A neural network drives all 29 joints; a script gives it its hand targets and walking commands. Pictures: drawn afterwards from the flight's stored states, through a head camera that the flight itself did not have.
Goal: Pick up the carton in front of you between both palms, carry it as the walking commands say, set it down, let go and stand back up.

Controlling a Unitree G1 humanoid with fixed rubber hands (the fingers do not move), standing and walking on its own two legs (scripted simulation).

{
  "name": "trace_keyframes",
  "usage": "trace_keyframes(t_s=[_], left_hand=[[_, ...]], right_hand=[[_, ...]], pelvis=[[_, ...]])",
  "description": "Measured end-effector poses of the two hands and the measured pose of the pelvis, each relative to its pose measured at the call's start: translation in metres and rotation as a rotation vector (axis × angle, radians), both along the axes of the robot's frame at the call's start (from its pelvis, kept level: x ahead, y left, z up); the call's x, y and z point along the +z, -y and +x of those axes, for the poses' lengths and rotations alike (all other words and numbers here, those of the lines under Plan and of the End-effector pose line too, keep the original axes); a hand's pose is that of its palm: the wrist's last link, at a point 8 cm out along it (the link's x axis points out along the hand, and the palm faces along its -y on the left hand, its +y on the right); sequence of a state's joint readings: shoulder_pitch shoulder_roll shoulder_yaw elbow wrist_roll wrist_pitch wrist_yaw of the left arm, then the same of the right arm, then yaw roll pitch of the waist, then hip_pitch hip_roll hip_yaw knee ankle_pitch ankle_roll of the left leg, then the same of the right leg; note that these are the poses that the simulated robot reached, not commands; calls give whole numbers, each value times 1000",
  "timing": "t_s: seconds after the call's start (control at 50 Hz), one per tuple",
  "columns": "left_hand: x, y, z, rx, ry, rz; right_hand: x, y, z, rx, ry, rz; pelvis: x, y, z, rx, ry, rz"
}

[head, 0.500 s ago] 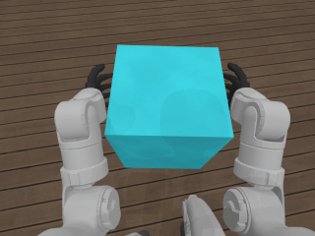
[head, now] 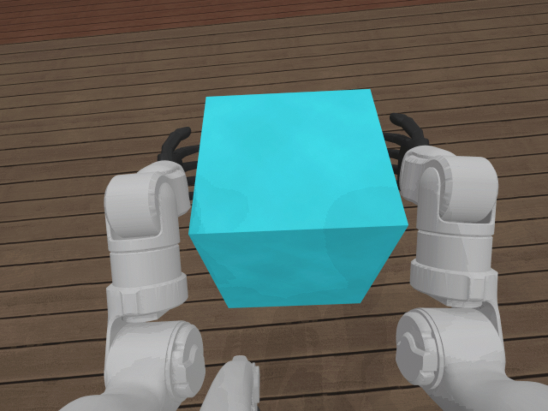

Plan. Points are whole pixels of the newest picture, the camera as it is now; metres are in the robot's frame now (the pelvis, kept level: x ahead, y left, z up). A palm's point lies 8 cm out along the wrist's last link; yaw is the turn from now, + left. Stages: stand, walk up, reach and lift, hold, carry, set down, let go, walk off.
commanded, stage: carry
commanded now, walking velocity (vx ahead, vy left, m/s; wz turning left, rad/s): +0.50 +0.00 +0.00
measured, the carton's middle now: (291, 210) +0.38 +0.01 +0.08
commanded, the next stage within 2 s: none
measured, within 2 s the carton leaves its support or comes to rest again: neither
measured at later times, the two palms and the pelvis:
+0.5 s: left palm (207, 37) +0.70 +0.17 +0.18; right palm (378, 33) +0.67 -0.13 +0.18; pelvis +0.30 +0.04 +0.02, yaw -1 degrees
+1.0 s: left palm out of the picture +0.97 +0.15 +0.21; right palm out of the picture +0.99 -0.15 +0.21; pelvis +0.60 +0.00 +0.05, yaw +0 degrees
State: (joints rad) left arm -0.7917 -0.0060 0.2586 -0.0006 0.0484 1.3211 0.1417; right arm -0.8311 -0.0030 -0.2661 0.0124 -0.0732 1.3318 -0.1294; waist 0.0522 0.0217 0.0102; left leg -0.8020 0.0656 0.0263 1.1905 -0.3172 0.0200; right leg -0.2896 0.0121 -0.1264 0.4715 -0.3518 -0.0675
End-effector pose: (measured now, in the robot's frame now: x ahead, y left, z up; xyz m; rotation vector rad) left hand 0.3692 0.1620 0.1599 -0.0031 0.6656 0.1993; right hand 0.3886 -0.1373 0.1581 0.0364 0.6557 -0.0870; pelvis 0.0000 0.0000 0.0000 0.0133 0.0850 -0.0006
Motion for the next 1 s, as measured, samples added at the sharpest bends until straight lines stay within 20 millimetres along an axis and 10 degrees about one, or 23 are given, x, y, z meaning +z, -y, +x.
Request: trace_keyframes(t_s=[0.22, 0.4, 0.56, 0.82, 1.0], left_hand=[[-4, -12, 165, -71, -14, -20], [-7, -6, 270, -120, -66, -56], [29, -1, 362, -89, 31, -63], [18, 13, 500, -21, -90, 15], [54, 7, 605, -4, 19, -6]], right_hand=[[3, -12, 144, -54, -14, -43], [-2, -7, 224, -123, -67, -57], [36, -1, 326, -115, 30, -32], [21, 13, 500, 4, -88, -24], [55, 8, 602, -14, 18, 1]], pelvis=[[-14, -32, 160, -25, 15, 11], [15, -44, 246, -25, 9, -14], [26, -30, 344, -11, -11, -16], [33, 12, 505, 5, 10, -11], [47, 4, 604, -7, -9, -5]])
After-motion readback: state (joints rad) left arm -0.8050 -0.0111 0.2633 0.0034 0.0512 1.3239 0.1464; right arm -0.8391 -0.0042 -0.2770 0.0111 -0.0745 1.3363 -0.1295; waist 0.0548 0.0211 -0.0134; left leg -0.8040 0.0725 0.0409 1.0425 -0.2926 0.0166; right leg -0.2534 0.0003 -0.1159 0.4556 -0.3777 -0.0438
